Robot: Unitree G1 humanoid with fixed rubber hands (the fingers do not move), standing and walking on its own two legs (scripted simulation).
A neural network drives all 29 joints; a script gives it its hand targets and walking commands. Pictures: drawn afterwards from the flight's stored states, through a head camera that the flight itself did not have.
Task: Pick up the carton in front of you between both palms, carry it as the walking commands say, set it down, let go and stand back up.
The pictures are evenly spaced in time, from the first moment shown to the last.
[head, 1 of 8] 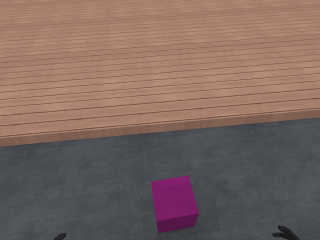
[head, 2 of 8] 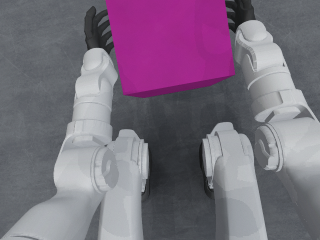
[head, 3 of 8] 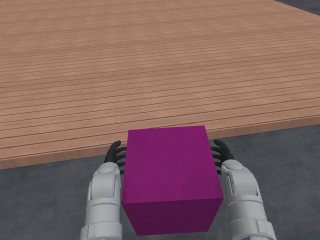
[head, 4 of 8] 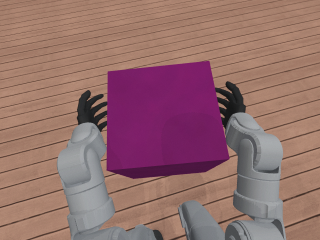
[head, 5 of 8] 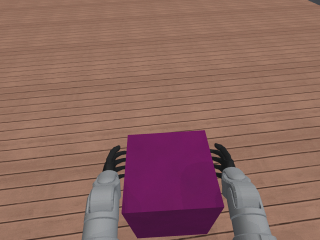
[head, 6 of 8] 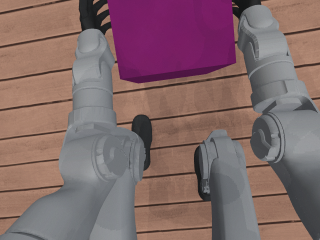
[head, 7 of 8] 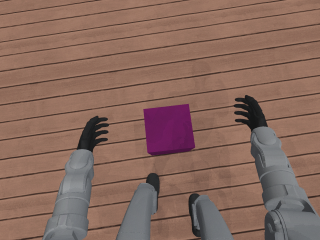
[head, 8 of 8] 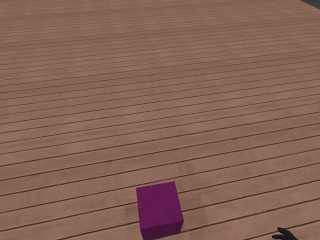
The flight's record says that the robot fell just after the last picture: no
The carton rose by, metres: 0.85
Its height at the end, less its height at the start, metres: +0.10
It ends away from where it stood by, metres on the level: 2.31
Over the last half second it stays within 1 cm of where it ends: yes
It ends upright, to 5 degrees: yes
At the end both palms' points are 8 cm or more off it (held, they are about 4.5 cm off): yes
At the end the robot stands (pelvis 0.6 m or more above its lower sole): yes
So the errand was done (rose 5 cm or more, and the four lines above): yes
